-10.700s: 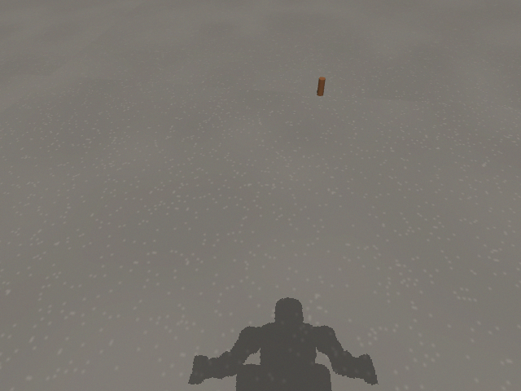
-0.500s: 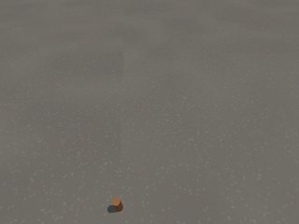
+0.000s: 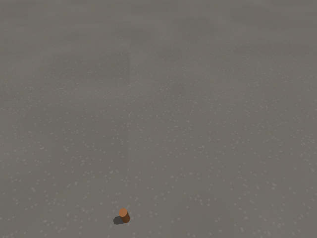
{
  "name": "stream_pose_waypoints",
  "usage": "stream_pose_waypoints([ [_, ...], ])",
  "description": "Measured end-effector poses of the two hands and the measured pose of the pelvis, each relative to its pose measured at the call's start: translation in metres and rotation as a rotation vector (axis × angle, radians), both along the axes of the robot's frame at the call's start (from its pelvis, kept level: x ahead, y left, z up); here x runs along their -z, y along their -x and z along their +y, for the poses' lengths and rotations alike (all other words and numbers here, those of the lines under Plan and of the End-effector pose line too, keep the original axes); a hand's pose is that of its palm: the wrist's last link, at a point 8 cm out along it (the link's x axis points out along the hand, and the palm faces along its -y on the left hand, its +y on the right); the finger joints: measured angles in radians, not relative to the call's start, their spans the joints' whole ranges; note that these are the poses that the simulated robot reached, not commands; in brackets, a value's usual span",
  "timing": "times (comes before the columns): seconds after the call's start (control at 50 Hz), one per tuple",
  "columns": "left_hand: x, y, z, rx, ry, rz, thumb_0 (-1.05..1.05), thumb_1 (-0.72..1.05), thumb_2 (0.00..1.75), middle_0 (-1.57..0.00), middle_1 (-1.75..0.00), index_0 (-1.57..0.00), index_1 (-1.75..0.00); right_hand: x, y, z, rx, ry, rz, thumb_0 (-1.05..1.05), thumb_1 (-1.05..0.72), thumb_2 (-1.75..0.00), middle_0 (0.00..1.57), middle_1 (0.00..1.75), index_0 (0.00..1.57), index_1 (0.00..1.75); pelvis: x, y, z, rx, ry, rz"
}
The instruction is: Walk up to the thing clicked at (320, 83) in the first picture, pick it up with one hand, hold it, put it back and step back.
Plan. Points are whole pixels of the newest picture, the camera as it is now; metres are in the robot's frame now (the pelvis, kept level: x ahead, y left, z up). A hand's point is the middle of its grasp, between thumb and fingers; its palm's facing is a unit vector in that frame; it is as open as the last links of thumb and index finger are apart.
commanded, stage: stand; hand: left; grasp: from above
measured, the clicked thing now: (124, 215) +0.38 +0.24 -0.72
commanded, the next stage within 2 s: rise first in 0.32 s
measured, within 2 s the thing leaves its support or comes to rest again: neither
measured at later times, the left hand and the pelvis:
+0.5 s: hand out of the picture +0.09 +0.25 -0.16, palm faces +0.04 -0.94 -0.34, open 7.5 cm; pelvis +0.00 +0.00 +0.00, yaw +1 degrees
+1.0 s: hand out of the picture +0.13 +0.26 -0.22, palm faces -0.10 -0.90 -0.43, open 13.6 cm; pelvis -0.01 +0.00 -0.07, yaw +0 degrees
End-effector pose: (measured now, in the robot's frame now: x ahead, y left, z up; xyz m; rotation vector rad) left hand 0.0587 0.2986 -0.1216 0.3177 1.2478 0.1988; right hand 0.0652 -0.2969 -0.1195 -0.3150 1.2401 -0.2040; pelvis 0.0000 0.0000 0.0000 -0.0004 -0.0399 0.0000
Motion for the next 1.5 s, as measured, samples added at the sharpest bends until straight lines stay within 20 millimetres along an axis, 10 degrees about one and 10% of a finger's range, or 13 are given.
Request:
stream_pose_waypoints([
  [0.48,-0.001,-0.018,-0.002,-0.018,0.002,-0.066,0.01,0.88,0.91,-0.2,-0.32,-0.2,-0.33,-0.002,-0.014,0.004,-0.002,0.001,-0.064,0.01,-0.91,-0.91,0.21,0.3,0.2,0.3,0.002,-0.002,0.001,-0.009,0.001,0.027],
  [0.64,0.012,-0.08,-0.003,0.029,0.019,-0.159,0.01,0.55,0.9,-0.19,-0.63,-0.19,-0.63,0.008,-0.016,0.028,0.0,-0.038,-0.155,0.01,-0.93,-0.91,0.21,0.3,0.2,0.3,0.018,0.013,-0.002,-0.011,0.006,0.137],
  [0.76,0.02,-0.087,0.0,0.097,-0.026,-0.127,0.01,0.15,0.9,-0.14,-0.89,-0.15,-0.87,0.017,-0.011,0.037,0.023,-0.063,-0.179,0.01,-0.93,-0.91,0.21,0.3,0.2,0.3,0.03,0.011,0.0,-0.004,0.01,0.183],
  [1.02,0.063,-0.063,0.006,0.142,-0.093,-0.116,0.0,-0.44,0.95,-0.08,-1.08,-0.09,-1.07,0.048,-0.057,0.043,-0.057,-0.04,-0.324,0.01,-0.9,-0.9,0.21,0.3,0.2,0.29,0.077,0.014,0.004,-0.007,0.023,0.302],
  [1.32,0.095,-0.061,0.009,0.258,-0.163,-0.092,0.0,-0.51,0.94,-0.06,-1.1,-0.07,-1.09,0.08,-0.095,0.058,-0.139,-0.061,-0.443,0.01,-0.89,-0.9,0.21,0.3,0.2,0.3,0.12,0.019,0.003,-0.012,0.04,0.404],
  [1.5,0.163,-0.1,0.017,0.5,-0.281,-0.154,0.0,-0.49,0.94,-0.06,-1.1,-0.07,-1.09,0.154,-0.091,0.046,-0.178,-0.049,-0.42,0.01,-0.87,-0.89,0.21,0.3,0.2,0.3,0.187,0.037,0.001,-0.006,0.037,0.529],
])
